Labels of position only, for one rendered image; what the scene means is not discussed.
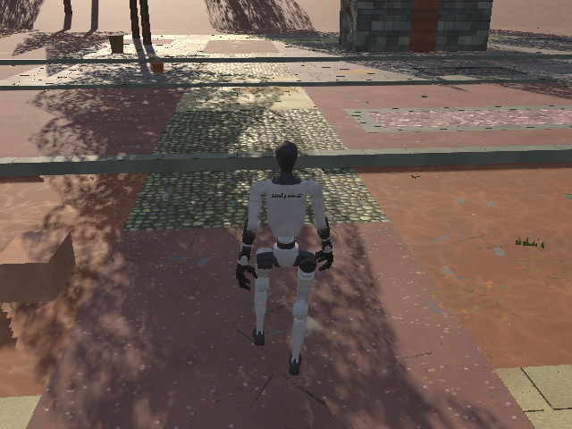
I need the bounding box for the robot left forearm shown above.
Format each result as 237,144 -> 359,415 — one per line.
238,218 -> 256,265

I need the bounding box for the left robot shin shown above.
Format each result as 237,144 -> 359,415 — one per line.
254,277 -> 267,335

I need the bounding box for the robot left hand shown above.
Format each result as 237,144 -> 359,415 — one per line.
236,263 -> 257,290

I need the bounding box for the left robot upper arm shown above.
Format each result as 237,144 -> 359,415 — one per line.
247,180 -> 268,231

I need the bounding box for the left robot foot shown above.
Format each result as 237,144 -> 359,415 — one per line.
252,329 -> 265,346

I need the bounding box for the robot right hand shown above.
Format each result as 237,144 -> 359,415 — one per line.
315,250 -> 333,271

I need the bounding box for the right robot upper arm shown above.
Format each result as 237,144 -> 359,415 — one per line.
305,181 -> 327,230

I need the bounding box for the robot right forearm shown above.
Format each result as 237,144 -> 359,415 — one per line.
317,216 -> 332,253

